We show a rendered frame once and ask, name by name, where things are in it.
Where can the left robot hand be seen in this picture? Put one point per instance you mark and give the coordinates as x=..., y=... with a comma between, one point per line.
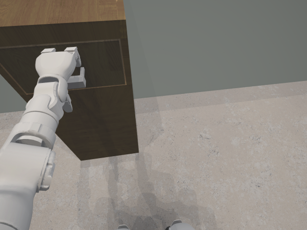
x=59, y=63

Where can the drawer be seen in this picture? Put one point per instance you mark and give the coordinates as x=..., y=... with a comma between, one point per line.
x=101, y=59

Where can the robot left forearm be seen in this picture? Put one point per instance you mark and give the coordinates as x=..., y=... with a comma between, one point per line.
x=40, y=120

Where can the robot right shin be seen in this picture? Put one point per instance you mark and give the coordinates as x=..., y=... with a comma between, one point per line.
x=176, y=221

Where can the cabinet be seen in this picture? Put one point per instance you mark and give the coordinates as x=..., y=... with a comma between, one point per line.
x=102, y=122

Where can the handle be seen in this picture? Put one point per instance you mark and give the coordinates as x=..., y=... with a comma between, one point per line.
x=77, y=81

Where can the robot left upper arm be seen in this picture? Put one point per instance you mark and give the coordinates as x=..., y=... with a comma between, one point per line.
x=24, y=171

